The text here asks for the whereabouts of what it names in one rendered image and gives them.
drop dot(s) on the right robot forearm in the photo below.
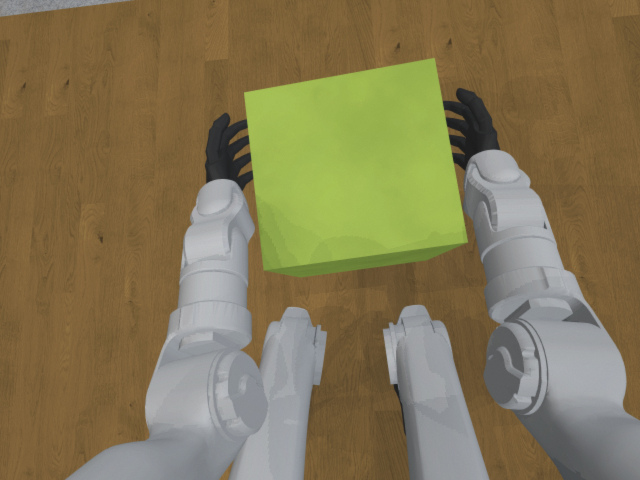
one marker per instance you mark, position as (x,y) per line
(524,272)

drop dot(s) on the left robot hand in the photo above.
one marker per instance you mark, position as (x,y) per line
(220,154)

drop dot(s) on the left robot forearm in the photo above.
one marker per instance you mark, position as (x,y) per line
(212,305)

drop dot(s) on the robot right foot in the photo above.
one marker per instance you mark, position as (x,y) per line
(397,391)

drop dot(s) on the carton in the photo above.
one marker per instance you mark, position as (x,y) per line
(354,171)

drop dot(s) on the right robot thigh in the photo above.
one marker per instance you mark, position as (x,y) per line
(441,441)

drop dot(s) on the left robot upper arm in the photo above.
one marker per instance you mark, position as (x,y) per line
(200,410)

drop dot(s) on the right robot hand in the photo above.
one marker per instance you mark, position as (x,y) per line
(477,126)

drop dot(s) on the right robot upper arm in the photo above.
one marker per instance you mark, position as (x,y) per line
(565,382)

